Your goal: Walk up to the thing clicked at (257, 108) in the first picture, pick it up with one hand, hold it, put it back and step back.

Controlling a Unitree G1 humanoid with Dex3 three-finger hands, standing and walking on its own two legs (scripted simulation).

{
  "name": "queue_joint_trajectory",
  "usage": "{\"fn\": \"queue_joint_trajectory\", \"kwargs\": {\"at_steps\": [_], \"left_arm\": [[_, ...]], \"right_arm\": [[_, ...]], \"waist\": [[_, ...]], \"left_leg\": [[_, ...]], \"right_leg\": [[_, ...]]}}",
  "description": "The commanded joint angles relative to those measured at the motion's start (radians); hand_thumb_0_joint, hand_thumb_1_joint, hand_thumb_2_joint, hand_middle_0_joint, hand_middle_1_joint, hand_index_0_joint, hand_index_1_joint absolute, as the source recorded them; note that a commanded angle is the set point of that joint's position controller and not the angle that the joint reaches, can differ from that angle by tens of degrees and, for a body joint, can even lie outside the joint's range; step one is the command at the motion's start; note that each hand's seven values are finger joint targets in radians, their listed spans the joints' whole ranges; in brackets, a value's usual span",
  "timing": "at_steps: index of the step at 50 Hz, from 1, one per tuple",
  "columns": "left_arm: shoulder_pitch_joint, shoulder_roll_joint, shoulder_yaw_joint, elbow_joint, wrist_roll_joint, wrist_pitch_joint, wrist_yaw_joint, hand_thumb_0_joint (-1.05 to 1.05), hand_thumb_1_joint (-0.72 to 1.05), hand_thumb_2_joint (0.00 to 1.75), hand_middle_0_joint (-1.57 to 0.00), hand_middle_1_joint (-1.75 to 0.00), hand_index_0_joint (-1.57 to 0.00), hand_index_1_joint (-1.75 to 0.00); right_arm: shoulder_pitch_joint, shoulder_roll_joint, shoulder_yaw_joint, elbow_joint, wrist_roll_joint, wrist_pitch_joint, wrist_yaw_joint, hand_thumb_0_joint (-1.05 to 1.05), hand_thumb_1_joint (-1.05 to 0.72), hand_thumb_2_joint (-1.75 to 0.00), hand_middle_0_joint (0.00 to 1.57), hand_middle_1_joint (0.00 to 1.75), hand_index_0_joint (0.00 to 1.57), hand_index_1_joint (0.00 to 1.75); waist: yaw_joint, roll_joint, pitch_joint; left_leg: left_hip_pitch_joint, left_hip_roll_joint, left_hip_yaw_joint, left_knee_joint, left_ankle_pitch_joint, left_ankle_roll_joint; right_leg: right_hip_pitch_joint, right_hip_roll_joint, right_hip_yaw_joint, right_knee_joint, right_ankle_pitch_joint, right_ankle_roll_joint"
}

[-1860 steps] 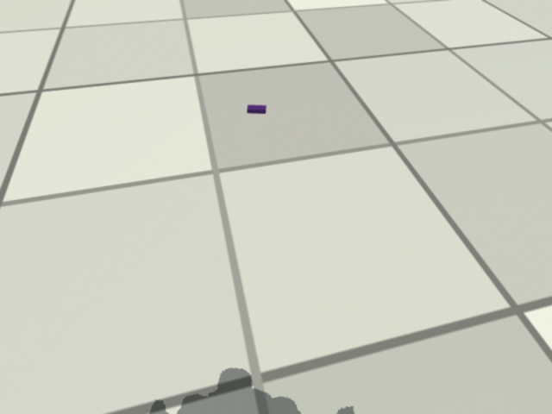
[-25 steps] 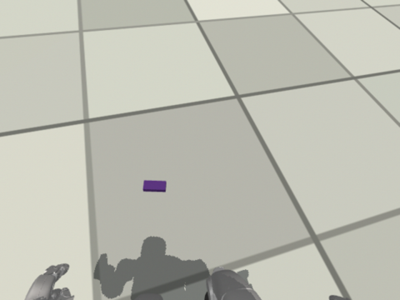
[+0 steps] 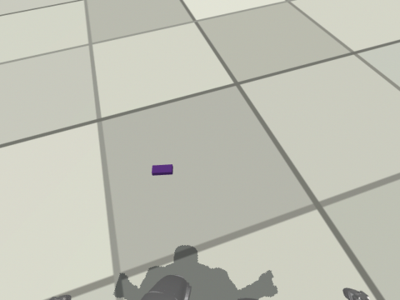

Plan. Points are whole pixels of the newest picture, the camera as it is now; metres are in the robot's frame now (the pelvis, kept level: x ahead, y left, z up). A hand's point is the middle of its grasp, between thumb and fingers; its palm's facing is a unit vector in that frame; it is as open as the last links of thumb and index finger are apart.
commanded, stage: step back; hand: left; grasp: from above
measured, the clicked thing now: (162, 169) +0.83 +0.29 -0.75
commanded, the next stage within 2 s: stand in 1.68 s
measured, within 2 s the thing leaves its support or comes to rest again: neither
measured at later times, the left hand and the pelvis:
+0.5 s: hand out of the picture -0.11 +0.24 -0.16, palm faces +0.00 -0.92 -0.39, open 7.4 cm; pelvis -0.18 -0.04 -0.01, yaw +1 degrees
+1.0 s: hand out of the picture -0.23 +0.26 -0.14, palm faces +0.08 -0.90 -0.43, open 7.4 cm; pelvis -0.26 -0.04 +0.00, yaw +6 degrees
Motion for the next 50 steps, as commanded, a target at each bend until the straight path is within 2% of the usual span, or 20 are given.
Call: {"fn": "queue_joint_trajectory", "kwargs": {"at_steps": [1,5,8,11,12,16,23,26,27,28,29,30,33,36,40,44,45,47,48,50], "left_arm": [[-0.036,0.238,0.078,-0.125,0.001,-0.032,0.040,0.00,0.90,0.90,-0.20,-0.30,-0.20,-0.30],[-0.013,0.248,0.078,-0.137,-0.007,-0.023,0.052,0.00,0.90,0.90,-0.20,-0.30,-0.20,-0.30],[-0.093,0.269,0.065,-0.157,-0.024,-0.007,0.041,0.00,0.90,0.90,-0.20,-0.30,-0.20,-0.30],[-0.112,0.224,0.054,-0.170,-0.033,-0.002,0.046,0.00,0.90,0.90,-0.20,-0.30,-0.20,-0.30],[-0.139,0.243,0.066,-0.166,-0.021,0.000,0.054,0.00,0.90,0.90,-0.20,-0.30,-0.20,-0.30],[-0.040,0.237,0.067,-0.090,-0.036,0.003,0.037,0.00,0.90,0.90,-0.20,-0.30,-0.20,-0.30],[-0.017,0.214,0.040,-0.053,-0.027,-0.051,0.036,0.00,0.90,0.90,-0.20,-0.30,-0.20,-0.30],[0.110,0.214,0.046,0.041,-0.018,-0.074,0.038,0.00,0.90,0.90,-0.20,-0.30,-0.20,-0.30],[0.106,0.261,0.063,0.053,-0.004,-0.080,0.039,0.00,0.90,0.90,-0.20,-0.30,-0.20,-0.30],[0.114,0.346,0.085,0.036,0.007,-0.084,0.041,0.00,0.90,0.90,-0.20,-0.30,-0.20,-0.30],[0.020,0.440,0.099,-0.005,0.012,-0.080,0.045,0.00,0.90,0.90,-0.20,-0.30,-0.20,-0.30],[-0.081,0.442,0.100,-0.025,0.004,-0.082,0.050,0.00,0.90,0.90,-0.20,-0.30,-0.20,-0.30],[-0.148,0.291,0.066,-0.017,-0.005,-0.093,0.052,0.00,0.90,0.90,-0.20,-0.30,-0.20,-0.30],[0.002,0.304,0.073,0.012,0.002,-0.105,0.041,0.00,0.90,0.90,-0.20,-0.30,-0.20,-0.30],[0.036,0.325,0.091,0.024,0.005,-0.102,0.030,0.00,0.90,0.90,-0.20,-0.30,-0.20,-0.30],[-0.025,0.306,0.063,0.011,-0.007,-0.083,0.019,0.00,0.90,0.90,-0.20,-0.30,-0.20,-0.30],[-0.018,0.255,0.042,0.010,-0.009,-0.081,0.019,0.00,0.90,0.90,-0.20,-0.30,-0.20,-0.30],[-0.089,0.241,0.039,-0.012,-0.024,-0.084,0.024,0.00,0.90,0.90,-0.20,-0.30,-0.20,-0.30],[-0.125,0.298,0.050,-0.008,-0.014,-0.089,0.023,0.00,0.90,0.90,-0.20,-0.30,-0.20,-0.30],[-0.068,0.279,0.046,0.013,-0.028,-0.099,0.012,0.00,0.90,0.90,-0.20,-0.30,-0.20,-0.30]], "right_arm": [[0.013,-0.140,-0.033,-0.074,-0.005,-0.030,-0.019,0.00,-0.90,-0.90,0.20,0.30,0.20,0.30],[0.032,-0.134,-0.035,-0.078,-0.018,-0.041,-0.014,0.00,-0.90,-0.90,0.20,0.30,0.20,0.30],[0.152,-0.140,-0.050,-0.026,-0.021,-0.040,-0.005,0.00,-0.90,-0.90,0.20,0.30,0.20,0.30],[0.030,-0.316,-0.088,-0.070,-0.051,-0.030,0.008,0.00,-0.90,-0.90,0.20,0.30,0.20,0.30],[0.010,-0.343,-0.095,-0.086,-0.049,-0.036,0.003,0.00,-0.90,-0.90,0.20,0.30,0.20,0.30],[-0.094,-0.202,-0.052,-0.106,-0.051,-0.040,-0.006,0.00,-0.90,-0.90,0.20,0.30,0.20,0.30],[-0.007,-0.207,-0.068,-0.085,-0.042,-0.013,0.010,0.00,-0.90,-0.90,0.20,0.30,0.20,0.30],[-0.039,-0.230,-0.070,-0.079,-0.035,0.016,0.024,0.00,-0.90,-0.90,0.20,0.30,0.20,0.30],[-0.028,-0.171,-0.052,-0.079,-0.030,0.017,0.026,0.00,-0.90,-0.90,0.20,0.30,0.20,0.30],[-0.041,-0.119,-0.033,-0.108,-0.024,0.011,0.026,0.00,-0.90,-0.90,0.20,0.30,0.20,0.30],[-0.132,-0.154,-0.051,-0.125,-0.031,0.015,0.012,0.00,-0.90,-0.90,0.20,0.30,0.20,0.30],[-0.121,-0.209,-0.079,-0.104,-0.029,0.017,0.011,0.00,-0.90,-0.90,0.20,0.30,0.20,0.30],[-0.012,-0.167,-0.058,-0.022,-0.011,0.004,0.027,0.00,-0.90,-0.90,0.20,0.30,0.20,0.30],[-0.040,-0.163,-0.051,-0.031,-0.022,-0.015,0.029,0.00,-0.90,-0.90,0.20,0.30,0.20,0.30],[-0.068,-0.160,-0.054,-0.023,-0.040,-0.042,0.046,0.00,-0.90,-0.90,0.20,0.30,0.20,0.30],[0.064,-0.159,-0.071,0.050,-0.038,-0.070,0.052,0.00,-0.90,-0.90,0.20,0.30,0.20,0.30],[0.122,-0.173,-0.084,0.075,-0.041,-0.077,0.047,0.00,-0.90,-0.90,0.20,0.30,0.20,0.30],[0.158,-0.338,-0.112,0.058,-0.049,-0.081,0.040,0.00,-0.90,-0.90,0.20,0.30,0.20,0.30],[0.131,-0.328,-0.115,0.057,-0.035,-0.081,0.041,0.00,-0.90,-0.90,0.20,0.30,0.20,0.30],[0.065,-0.240,-0.087,0.041,-0.042,-0.084,0.040,0.00,-0.90,-0.90,0.20,0.30,0.20,0.30]], "waist": [[0.028,-0.201,-0.120],[0.045,-0.242,-0.196],[-0.024,-0.184,-0.239],[-0.014,0.173,-0.167],[-0.051,0.217,-0.143],[0.033,0.075,-0.096],[-0.048,0.180,-0.208],[0.003,0.142,-0.242],[-0.001,0.035,-0.214],[0.019,-0.206,-0.166],[0.069,-0.234,-0.097],[0.033,-0.238,0.000],[-0.053,-0.092,0.012],[0.029,-0.165,-0.057],[0.073,-0.250,-0.050],[-0.013,-0.170,-0.099],[-0.037,-0.062,-0.150],[-0.085,0.148,-0.093],[-0.083,0.092,-0.008],[-0.034,0.065,0.014]], "left_leg": [[-0.051,0.007,0.029,-0.101,-0.050,-0.017],[0.030,0.083,0.085,-0.400,-0.073,-0.006],[0.256,0.091,0.135,-0.739,0.219,0.031],[0.277,0.483,-0.332,-0.809,0.497,0.264],[0.122,0.570,-0.426,-0.842,0.494,0.351],[0.164,0.356,-0.089,-0.765,0.550,0.228],[0.441,0.346,-0.053,-0.672,0.423,0.235],[0.312,0.287,0.016,-0.567,0.254,0.169],[0.127,0.235,0.036,-0.475,0.131,0.123],[-0.111,0.096,0.069,-0.322,-0.064,0.053],[-0.025,0.092,-0.056,-0.190,-0.129,0.005],[0.052,0.141,-0.098,-0.056,-0.081,-0.003],[-0.001,0.035,-0.055,-0.033,0.088,-0.002],[-0.014,0.074,0.003,-0.172,0.062,-0.022],[-0.048,0.115,0.063,-0.423,-0.070,-0.023],[0.336,0.084,0.154,-0.780,0.090,0.034],[0.481,0.126,0.054,-0.813,0.128,0.051],[0.469,0.464,-0.506,-0.938,-0.263,0.243],[0.332,0.498,-0.505,-0.970,-0.330,0.294],[0.373,0.387,-0.294,-0.922,-0.116,0.235]], "right_leg": [[0.208,-0.179,0.132,-0.136,0.452,-0.166],[0.322,-0.257,0.194,-0.077,0.573,-0.194],[0.199,-0.215,0.140,0.005,0.440,-0.125],[-0.182,0.078,-0.011,0.404,-0.323,0.009],[-0.110,0.061,0.077,0.572,-0.375,0.016],[-0.160,0.124,0.116,0.713,-0.203,0.012],[-0.070,0.018,-0.028,0.078,-0.219,0.052],[0.159,0.054,-0.097,-0.289,-0.010,0.014],[0.238,-0.007,0.067,-0.256,-0.021,-0.011],[0.242,-0.202,0.392,-0.301,-0.137,-0.070],[-0.083,-0.413,0.575,-0.379,-0.266,-0.235],[-0.272,-0.454,0.609,-0.425,-0.387,-0.264],[-0.074,-0.186,0.150,-0.257,0.003,-0.119],[0.080,-0.168,0.163,-0.249,-0.118,-0.115],[0.212,-0.254,0.253,-0.297,-0.373,-0.168],[0.038,-0.199,0.094,-0.136,-0.128,-0.112],[-0.047,-0.148,0.027,0.026,-0.044,-0.073],[-0.379,-0.003,-0.065,0.338,-0.285,0.002],[-0.327,-0.051,0.004,0.379,-0.269,-0.007],[-0.311,-0.055,0.015,0.327,-0.195,-0.008]]}}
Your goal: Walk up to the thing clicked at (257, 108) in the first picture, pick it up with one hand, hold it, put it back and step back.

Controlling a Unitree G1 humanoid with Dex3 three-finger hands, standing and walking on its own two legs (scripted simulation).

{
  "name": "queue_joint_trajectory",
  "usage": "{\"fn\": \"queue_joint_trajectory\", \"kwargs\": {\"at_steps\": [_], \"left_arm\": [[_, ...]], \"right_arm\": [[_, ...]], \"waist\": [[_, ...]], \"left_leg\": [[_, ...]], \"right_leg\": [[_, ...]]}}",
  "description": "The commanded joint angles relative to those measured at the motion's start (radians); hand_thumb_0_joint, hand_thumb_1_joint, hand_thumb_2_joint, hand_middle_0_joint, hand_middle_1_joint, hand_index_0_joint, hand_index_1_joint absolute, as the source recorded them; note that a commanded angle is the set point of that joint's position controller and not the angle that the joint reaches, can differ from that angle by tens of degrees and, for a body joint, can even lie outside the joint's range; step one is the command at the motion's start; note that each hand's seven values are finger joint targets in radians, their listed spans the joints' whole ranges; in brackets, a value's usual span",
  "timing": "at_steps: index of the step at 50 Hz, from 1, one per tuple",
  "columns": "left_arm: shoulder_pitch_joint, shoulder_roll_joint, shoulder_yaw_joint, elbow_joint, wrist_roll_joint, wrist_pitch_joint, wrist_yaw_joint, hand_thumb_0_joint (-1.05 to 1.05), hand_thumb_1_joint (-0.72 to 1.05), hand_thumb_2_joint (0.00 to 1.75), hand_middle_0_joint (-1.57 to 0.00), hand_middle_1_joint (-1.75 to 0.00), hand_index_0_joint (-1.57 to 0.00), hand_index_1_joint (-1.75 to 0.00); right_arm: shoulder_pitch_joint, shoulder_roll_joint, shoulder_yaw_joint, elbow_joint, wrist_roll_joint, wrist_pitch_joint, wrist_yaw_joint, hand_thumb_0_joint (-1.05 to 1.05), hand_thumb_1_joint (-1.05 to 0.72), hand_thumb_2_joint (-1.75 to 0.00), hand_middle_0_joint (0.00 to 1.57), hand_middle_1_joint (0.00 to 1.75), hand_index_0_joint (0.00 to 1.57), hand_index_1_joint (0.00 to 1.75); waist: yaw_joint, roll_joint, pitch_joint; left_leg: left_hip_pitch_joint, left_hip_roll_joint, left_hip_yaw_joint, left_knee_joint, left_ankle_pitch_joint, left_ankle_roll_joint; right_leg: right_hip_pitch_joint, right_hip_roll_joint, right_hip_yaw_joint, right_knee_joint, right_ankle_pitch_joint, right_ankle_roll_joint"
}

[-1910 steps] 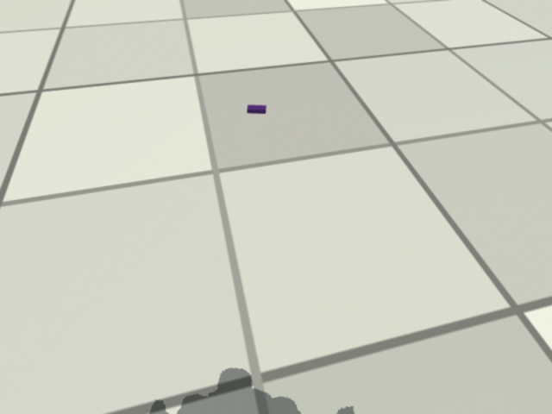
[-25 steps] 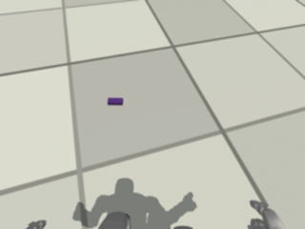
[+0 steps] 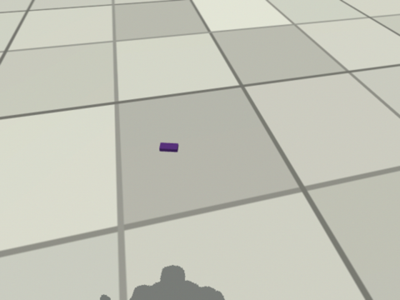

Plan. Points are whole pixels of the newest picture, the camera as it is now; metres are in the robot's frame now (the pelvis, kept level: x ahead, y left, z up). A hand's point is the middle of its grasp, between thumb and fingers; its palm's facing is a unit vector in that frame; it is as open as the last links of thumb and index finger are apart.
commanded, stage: step back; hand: left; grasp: from above
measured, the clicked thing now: (169, 147) +1.12 +0.21 -0.75
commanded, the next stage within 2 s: stand in 0.68 s
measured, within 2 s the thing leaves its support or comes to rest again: neither
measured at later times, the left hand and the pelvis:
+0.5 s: hand out of the picture +0.14 +0.26 -0.14, palm faces +0.00 -0.92 -0.39, open 7.4 cm; pelvis +0.05 +0.00 -0.01, yaw +1 degrees
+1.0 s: hand (82, 296) +0.16 +0.26 -0.14, palm faces -0.04 -0.94 -0.33, open 7.4 cm; pelvis +0.07 +0.01 +0.02, yaw -1 degrees
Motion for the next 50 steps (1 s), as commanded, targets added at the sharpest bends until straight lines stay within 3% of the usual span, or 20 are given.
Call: {"fn": "queue_joint_trajectory", "kwargs": {"at_steps": [1,6,9,10,11,12,13,16,21,23,24,25,26,27,28,30,32,34,44,50], "left_arm": [[-0.078,0.196,0.049,-0.098,-0.012,-0.056,0.004,0.00,0.90,0.90,-0.20,-0.30,-0.20,-0.30],[-0.072,0.152,0.041,-0.077,-0.017,-0.065,-0.003,0.00,0.90,0.90,-0.20,-0.30,-0.20,-0.30],[0.038,0.153,0.050,-0.011,-0.019,-0.074,0.019,0.00,0.90,0.90,-0.20,-0.30,-0.20,-0.30],[0.057,0.182,0.059,-0.004,-0.012,-0.080,0.028,0.00,0.90,0.90,-0.20,-0.30,-0.20,-0.30],[0.056,0.260,0.077,-0.015,0.002,-0.088,0.036,0.00,0.90,0.90,-0.20,-0.30,-0.20,-0.30],[-0.025,0.286,0.074,-0.040,-0.004,-0.083,0.035,0.00,0.90,0.90,-0.20,-0.30,-0.20,-0.30],[-0.103,0.297,0.071,-0.063,-0.001,-0.078,0.033,0.00,0.90,0.90,-0.20,-0.30,-0.20,-0.30],[-0.142,0.229,0.054,-0.063,-0.004,-0.080,0.032,0.00,0.90,0.90,-0.20,-0.30,-0.20,-0.30],[-0.150,0.222,0.049,-0.045,-0.011,-0.072,0.031,0.00,0.90,0.90,-0.20,-0.30,-0.20,-0.30],[-0.175,0.209,0.040,-0.044,-0.021,-0.061,0.030,0.00,0.90,0.90,-0.20,-0.30,-0.20,-0.30],[-0.188,0.180,0.030,-0.052,-0.023,-0.058,0.030,0.00,0.90,0.90,-0.20,-0.30,-0.20,-0.30],[-0.178,0.150,0.022,-0.057,-0.030,-0.056,0.030,0.00,0.90,0.90,-0.20,-0.30,-0.20,-0.30],[-0.175,0.127,0.013,-0.047,-0.041,-0.051,0.029,0.00,0.90,0.90,-0.20,-0.30,-0.20,-0.30],[-0.169,0.155,0.020,-0.023,-0.040,-0.047,0.033,0.00,0.90,0.90,-0.20,-0.30,-0.20,-0.30],[-0.149,0.155,0.016,0.001,-0.034,-0.050,0.034,0.00,0.90,0.90,-0.20,-0.30,-0.20,-0.30],[-0.165,0.173,0.021,0.009,-0.030,-0.059,0.030,0.00,0.90,0.90,-0.20,-0.30,-0.20,-0.30],[-0.169,0.183,0.018,0.012,-0.037,-0.060,0.030,0.00,0.90,0.90,-0.20,-0.30,-0.20,-0.30],[-0.173,0.117,-0.013,0.044,-0.042,-0.046,0.021,0.00,0.90,0.90,-0.20,-0.30,-0.20,-0.30],[-0.207,0.143,-0.026,0.096,-0.031,-0.049,0.014,0.00,0.90,0.90,-0.20,-0.30,-0.20,-0.30],[-0.208,0.147,-0.027,0.117,-0.027,-0.051,0.015,0.00,0.90,0.90,-0.20,-0.30,-0.20,-0.30]], "right_arm": [[-0.044,-0.256,-0.061,-0.089,0.001,-0.032,-0.028,0.00,-0.90,-0.90,0.20,0.30,0.20,0.30],[-0.054,-0.249,-0.052,-0.097,0.008,-0.026,-0.029,0.00,-0.90,-0.90,0.20,0.30,0.20,0.30],[-0.117,-0.196,-0.026,-0.116,0.028,-0.003,-0.033,0.00,-0.90,-0.90,0.20,0.30,0.20,0.30],[-0.089,-0.140,-0.006,-0.115,0.033,0.001,-0.037,0.00,-0.90,-0.90,0.20,0.30,0.20,0.30],[-0.055,-0.099,0.007,-0.123,0.039,0.002,-0.039,0.00,-0.90,-0.90,0.20,0.30,0.20,0.30],[-0.033,-0.157,-0.011,-0.096,0.032,0.019,-0.053,0.00,-0.90,-0.90,0.20,0.30,0.20,0.30],[-0.011,-0.205,-0.029,-0.068,0.024,0.024,-0.055,0.00,-0.90,-0.90,0.20,0.30,0.20,0.30],[-0.023,-0.196,-0.019,-0.035,0.032,0.017,-0.046,0.00,-0.90,-0.90,0.20,0.30,0.20,0.30],[-0.024,-0.177,-0.017,-0.011,0.019,0.010,-0.047,0.00,-0.90,-0.90,0.20,0.30,0.20,0.30],[-0.014,-0.166,-0.020,0.013,0.013,0.003,-0.046,0.00,-0.90,-0.90,0.20,0.30,0.20,0.30],[-0.006,-0.184,-0.028,0.025,0.008,-0.002,-0.050,0.00,-0.90,-0.90,0.20,0.30,0.20,0.30],[-0.028,-0.225,-0.038,0.019,0.002,-0.008,-0.054,0.00,-0.90,-0.90,0.20,0.30,0.20,0.30],[-0.110,-0.256,-0.035,-0.001,0.009,-0.011,-0.054,0.00,-0.90,-0.90,0.20,0.30,0.20,0.30],[-0.180,-0.281,-0.033,-0.011,0.018,-0.007,-0.048,0.00,-0.90,-0.90,0.20,0.30,0.20,0.30],[-0.217,-0.250,-0.026,-0.006,0.018,-0.004,-0.044,0.00,-0.90,-0.90,0.20,0.30,0.20,0.30],[-0.198,-0.206,-0.011,0.009,0.021,-0.005,-0.045,0.00,-0.90,-0.90,0.20,0.30,0.20,0.30],[-0.174,-0.199,-0.008,0.025,0.023,-0.004,-0.049,0.00,-0.90,-0.90,0.20,0.30,0.20,0.30],[-0.176,-0.224,-0.001,0.035,0.034,-0.019,-0.044,0.00,-0.90,-0.90,0.20,0.30,0.20,0.30],[-0.216,-0.200,0.010,0.069,0.040,-0.032,-0.043,0.00,-0.90,-0.90,0.20,0.30,0.20,0.30],[-0.240,-0.189,0.010,0.076,0.040,-0.028,-0.043,0.00,-0.90,-0.90,0.20,0.30,0.20,0.30]], "waist": [[-0.007,0.116,0.072],[-0.014,0.205,0.027],[0.059,0.132,-0.043],[0.069,0.017,-0.083],[0.058,-0.162,-0.107],[0.041,-0.107,-0.097],[0.019,-0.105,-0.033],[0.005,-0.094,-0.014],[0.006,-0.150,-0.083],[-0.019,-0.129,-0.089],[-0.025,-0.094,-0.104],[-0.013,0.001,-0.132],[0.021,0.065,-0.108],[0.033,0.096,-0.091],[0.048,0.085,-0.073],[0.031,0.039,-0.101],[0.018,0.062,-0.118],[0.011,0.092,-0.128],[-0.002,0.055,-0.128],[0.000,0.021,-0.119]], "left_leg": [[0.100,0.263,-0.332,-0.299,-0.098,0.169],[-0.038,0.221,-0.180,-0.216,0.150,0.151],[-0.149,0.156,-0.087,0.004,0.175,0.079],[-0.203,0.111,-0.063,0.128,0.076,0.043],[-0.298,0.002,-0.057,0.276,-0.108,-0.003],[-0.216,0.017,-0.088,0.347,-0.283,-0.013],[-0.153,0.045,-0.095,0.376,-0.295,-0.020],[-0.161,0.063,-0.099,0.319,-0.225,-0.011],[-0.075,0.065,0.005,0.105,-0.130,-0.027],[0.023,0.045,0.027,-0.099,0.047,-0.023],[0.074,0.073,-0.020,-0.125,0.157,-0.013],[0.096,0.169,-0.142,-0.145,0.285,0.024],[0.014,0.249,-0.239,-0.169,0.280,0.075],[-0.075,0.271,-0.216,-0.144,0.215,0.122],[-0.112,0.255,-0.187,-0.127,0.215,0.109],[-0.072,0.169,-0.089,-0.089,0.284,0.037],[-0.031,0.153,-0.081,-0.092,0.308,0.015],[0.010,0.189,-0.129,-0.179,0.323,0.022],[0.140,0.179,-0.071,-0.242,0.474,-0.009],[0.148,0.174,-0.058,-0.277,0.395,-0.013]], "right_leg": [[-0.251,-0.027,0.039,0.027,0.024,-0.005],[0.011,0.012,-0.042,-0.200,0.104,0.014],[0.292,0.057,-0.073,-0.427,0.316,0.014],[0.360,-0.013,0.045,-0.457,0.354,0.004],[0.376,-0.212,0.358,-0.544,0.337,-0.059],[0.205,-0.343,0.493,-0.615,0.105,-0.157],[0.071,-0.362,0.526,-0.611,0.032,-0.216],[0.077,-0.253,0.305,-0.546,0.212,-0.157],[0.109,-0.212,0.186,-0.447,0.456,-0.134],[0.079,-0.165,0.120,-0.381,0.477,-0.094],[0.050,-0.149,0.104,-0.330,0.516,-0.061],[0.027,-0.094,0.057,-0.252,0.497,-0.026],[0.040,-0.013,0.003,-0.238,0.335,0.005],[0.122,0.007,-0.024,-0.257,0.187,0.006],[0.174,-0.001,-0.009,-0.297,0.201,0.005],[0.213,-0.056,0.048,-0.351,0.438,-0.016],[0.203,-0.084,0.067,-0.345,0.512,-0.028],[0.212,-0.057,0.040,-0.368,0.452,-0.011],[0.267,-0.081,0.036,-0.498,0.567,0.008],[0.276,-0.094,0.038,-0.542,0.550,0.014]]}}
